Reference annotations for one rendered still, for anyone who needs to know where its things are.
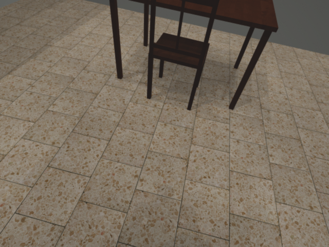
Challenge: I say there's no table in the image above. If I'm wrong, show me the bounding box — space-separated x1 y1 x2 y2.
109 0 278 110

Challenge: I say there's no chair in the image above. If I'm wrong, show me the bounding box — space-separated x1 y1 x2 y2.
147 0 220 110

